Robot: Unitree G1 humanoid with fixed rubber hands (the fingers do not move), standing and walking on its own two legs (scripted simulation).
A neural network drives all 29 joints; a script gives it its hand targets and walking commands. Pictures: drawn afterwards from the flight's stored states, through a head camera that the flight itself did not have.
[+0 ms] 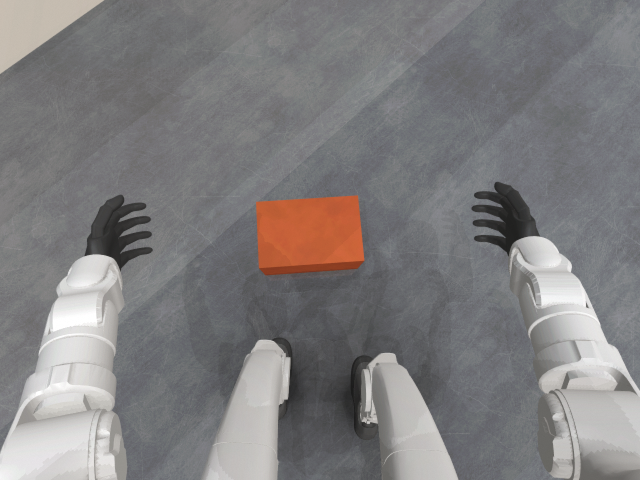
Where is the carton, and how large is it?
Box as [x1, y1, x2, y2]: [256, 195, 363, 274]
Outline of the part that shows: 357,195 256,202 259,268 265,274 357,268 363,261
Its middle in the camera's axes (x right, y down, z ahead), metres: -0.03 -0.01 +1.04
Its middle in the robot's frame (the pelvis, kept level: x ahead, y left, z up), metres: +0.50 +0.05 -0.62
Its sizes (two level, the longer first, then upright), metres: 0.259 0.169 0.147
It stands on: the floor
